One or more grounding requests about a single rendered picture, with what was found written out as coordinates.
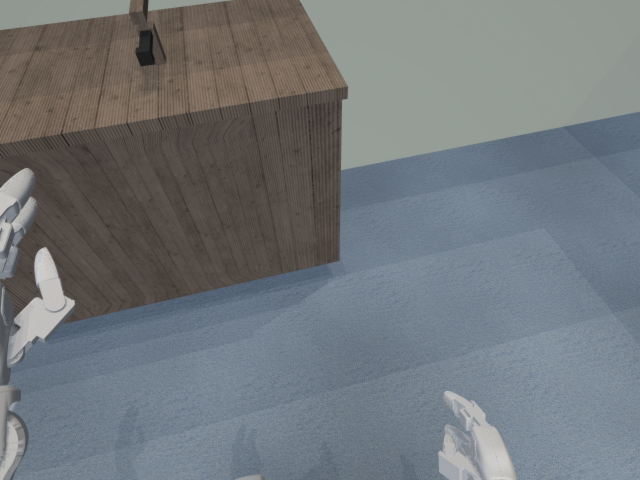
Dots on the robot left hand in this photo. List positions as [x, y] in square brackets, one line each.
[40, 319]

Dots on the counter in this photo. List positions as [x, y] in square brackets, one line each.
[218, 165]

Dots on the tap lever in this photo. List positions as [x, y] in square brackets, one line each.
[144, 51]

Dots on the left robot forearm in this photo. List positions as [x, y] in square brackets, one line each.
[13, 432]

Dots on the robot right hand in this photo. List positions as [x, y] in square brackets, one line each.
[484, 456]

